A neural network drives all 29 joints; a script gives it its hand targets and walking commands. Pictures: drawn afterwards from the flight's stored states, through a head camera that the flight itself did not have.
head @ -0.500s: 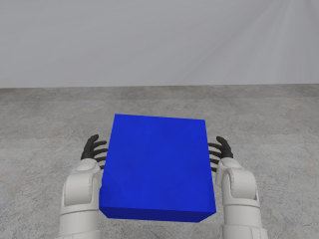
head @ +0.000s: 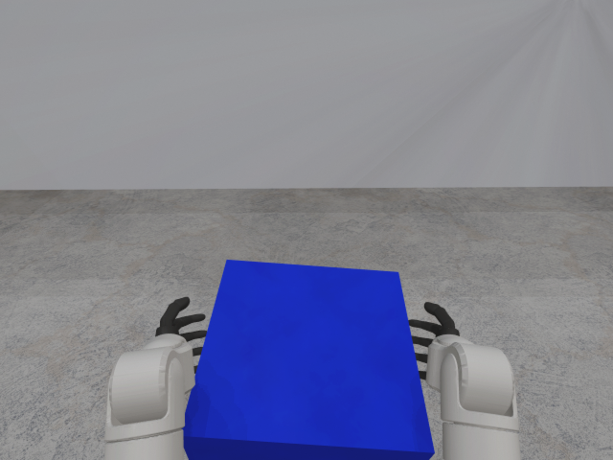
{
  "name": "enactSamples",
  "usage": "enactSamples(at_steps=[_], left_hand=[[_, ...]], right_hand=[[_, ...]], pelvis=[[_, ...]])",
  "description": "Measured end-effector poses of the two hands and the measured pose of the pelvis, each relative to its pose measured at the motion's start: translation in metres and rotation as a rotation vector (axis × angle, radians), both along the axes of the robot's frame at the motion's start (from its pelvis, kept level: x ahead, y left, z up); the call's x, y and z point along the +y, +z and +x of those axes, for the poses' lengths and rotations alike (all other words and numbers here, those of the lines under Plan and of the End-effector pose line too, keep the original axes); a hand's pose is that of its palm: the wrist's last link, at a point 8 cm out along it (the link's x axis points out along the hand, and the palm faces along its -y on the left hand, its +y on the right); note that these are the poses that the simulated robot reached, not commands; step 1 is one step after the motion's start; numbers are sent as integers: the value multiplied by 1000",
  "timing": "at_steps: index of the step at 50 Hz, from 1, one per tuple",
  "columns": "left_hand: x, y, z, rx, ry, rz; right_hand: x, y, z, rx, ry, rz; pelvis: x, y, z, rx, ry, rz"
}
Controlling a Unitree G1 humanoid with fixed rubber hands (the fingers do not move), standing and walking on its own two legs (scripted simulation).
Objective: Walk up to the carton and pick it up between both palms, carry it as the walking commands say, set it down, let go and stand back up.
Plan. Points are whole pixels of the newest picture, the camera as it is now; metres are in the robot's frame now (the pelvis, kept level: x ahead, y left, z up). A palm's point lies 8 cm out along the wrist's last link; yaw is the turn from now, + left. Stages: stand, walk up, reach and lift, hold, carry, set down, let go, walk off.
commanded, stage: carry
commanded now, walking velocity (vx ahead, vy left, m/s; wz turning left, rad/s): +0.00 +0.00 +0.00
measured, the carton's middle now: (306, 370) +0.26 +0.00 +0.04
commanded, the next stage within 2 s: none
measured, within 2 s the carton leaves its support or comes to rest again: neither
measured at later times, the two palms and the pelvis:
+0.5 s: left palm (195, 444) +0.14 +0.12 +0.08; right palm (512, 445) +0.13 -0.21 +0.08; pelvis -0.11 -0.04 -0.02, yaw +0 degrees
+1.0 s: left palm out of the picture +0.08 +0.11 +0.12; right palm out of the picture +0.08 -0.22 +0.11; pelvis -0.16 -0.05 +0.01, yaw +0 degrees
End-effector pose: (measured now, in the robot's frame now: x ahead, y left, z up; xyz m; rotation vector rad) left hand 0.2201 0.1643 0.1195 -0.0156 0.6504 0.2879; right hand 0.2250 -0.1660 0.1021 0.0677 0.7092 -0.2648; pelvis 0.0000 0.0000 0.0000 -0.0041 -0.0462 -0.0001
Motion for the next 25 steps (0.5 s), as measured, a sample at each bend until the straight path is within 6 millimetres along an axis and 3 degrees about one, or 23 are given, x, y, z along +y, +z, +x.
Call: enactSamples(at_steps=[7,14,19,25], left_hand=[[-9,5,-17,-11,-3,18],[-23,-1,-46,-3,34,28],[-31,-17,-65,2,35,4],[-43,-42,-83,21,-31,-44]], right_hand=[[-9,1,-16,-12,-5,18],[-22,-9,-33,-4,36,27],[-31,-18,-53,0,40,2],[-44,-27,-93,19,-20,-51]], pelvis=[[-7,1,-27,-1,0,2],[-29,-4,-55,-16,15,9],[-39,-13,-80,-16,8,35],[-39,-22,-108,-12,-4,22]])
